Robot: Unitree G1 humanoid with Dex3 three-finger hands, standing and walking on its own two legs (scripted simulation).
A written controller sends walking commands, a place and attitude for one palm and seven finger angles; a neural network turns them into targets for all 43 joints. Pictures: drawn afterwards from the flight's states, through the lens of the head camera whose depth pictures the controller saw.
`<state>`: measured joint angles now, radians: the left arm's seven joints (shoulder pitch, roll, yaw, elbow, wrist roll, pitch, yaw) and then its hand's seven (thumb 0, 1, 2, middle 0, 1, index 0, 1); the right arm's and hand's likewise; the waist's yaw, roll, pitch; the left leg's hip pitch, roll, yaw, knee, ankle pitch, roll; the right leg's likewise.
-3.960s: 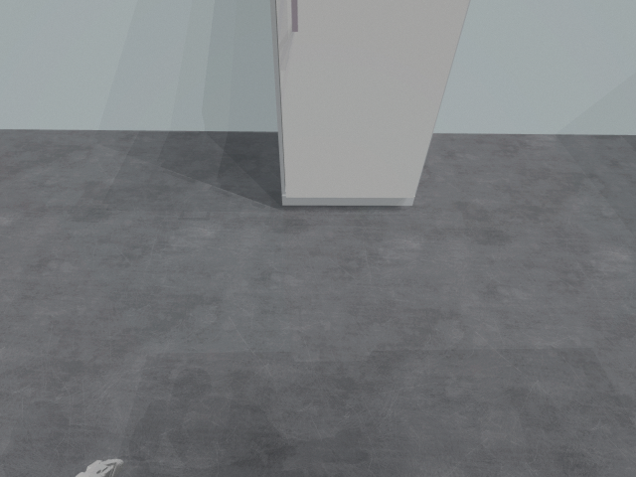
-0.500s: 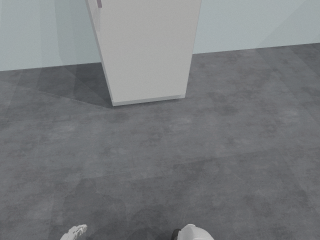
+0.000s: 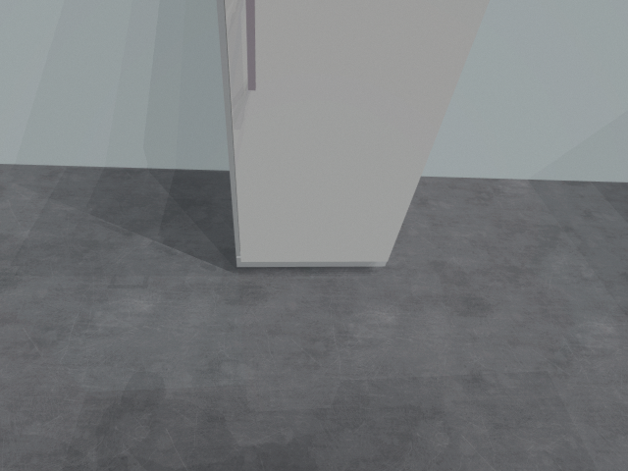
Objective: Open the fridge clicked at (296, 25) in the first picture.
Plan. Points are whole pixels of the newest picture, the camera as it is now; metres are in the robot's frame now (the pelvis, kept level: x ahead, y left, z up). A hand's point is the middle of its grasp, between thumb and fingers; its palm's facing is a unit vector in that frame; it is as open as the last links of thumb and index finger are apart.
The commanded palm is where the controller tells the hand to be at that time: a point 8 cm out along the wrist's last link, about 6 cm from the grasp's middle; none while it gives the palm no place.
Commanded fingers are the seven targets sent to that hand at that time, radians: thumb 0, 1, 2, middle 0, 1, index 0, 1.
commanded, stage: walk to a spot facing it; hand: left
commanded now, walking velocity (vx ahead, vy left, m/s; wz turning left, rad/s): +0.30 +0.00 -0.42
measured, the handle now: (251, 29) +0.91 +0.22 +0.17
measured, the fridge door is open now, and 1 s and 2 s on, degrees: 0 0 0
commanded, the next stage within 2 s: turn to face it in 0.18 s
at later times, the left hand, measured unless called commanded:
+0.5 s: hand (252, 363) +0.32 +0.12 -0.17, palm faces -0.14 -0.97 -0.21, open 7.3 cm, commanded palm none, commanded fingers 0.00 0.90 0.90 -0.20 -0.30 -0.20 -0.30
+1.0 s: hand (187, 403) +0.25 +0.21 -0.17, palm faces +0.14 -0.97 -0.22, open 7.4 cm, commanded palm none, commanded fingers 0.00 0.90 0.90 -0.20 -0.30 -0.20 -0.30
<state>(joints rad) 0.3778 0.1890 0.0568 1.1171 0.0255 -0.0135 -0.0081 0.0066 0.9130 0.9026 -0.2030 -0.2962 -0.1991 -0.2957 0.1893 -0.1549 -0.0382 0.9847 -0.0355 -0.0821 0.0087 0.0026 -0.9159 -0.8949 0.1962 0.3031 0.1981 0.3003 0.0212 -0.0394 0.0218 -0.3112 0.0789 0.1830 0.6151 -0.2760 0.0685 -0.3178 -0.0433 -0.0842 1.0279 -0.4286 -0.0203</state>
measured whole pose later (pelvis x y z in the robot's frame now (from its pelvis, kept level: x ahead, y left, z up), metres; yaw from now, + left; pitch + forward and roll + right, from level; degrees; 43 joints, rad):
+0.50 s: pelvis +0.18 -0.04 -0.01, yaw -6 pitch -2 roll +0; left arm 0.09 0.17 0.04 1.01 0.02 -0.06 0.01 0.00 0.92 0.90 -0.20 -0.30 -0.20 -0.30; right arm 0.46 -0.08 -0.02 1.20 -0.01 -0.02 -0.02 0.01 -0.91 -0.89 0.20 0.30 0.20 0.30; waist -0.07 0.02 0.11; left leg -0.15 0.11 0.16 0.91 -0.54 -0.02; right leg -0.41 -0.05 -0.18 0.65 -0.21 -0.07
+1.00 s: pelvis +0.22 +0.00 +0.01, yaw +4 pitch -1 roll -1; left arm 0.22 0.24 0.08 1.02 0.02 0.05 0.02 0.00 0.91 0.90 -0.20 -0.30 -0.20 -0.30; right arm 0.20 -0.17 -0.03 0.98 -0.03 0.00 -0.02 0.01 -0.91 -0.89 0.20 0.30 0.20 0.30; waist 0.00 -0.05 0.05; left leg -0.28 0.01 0.11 0.51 -0.23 0.06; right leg -0.46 -0.08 -0.06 1.05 -0.38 0.06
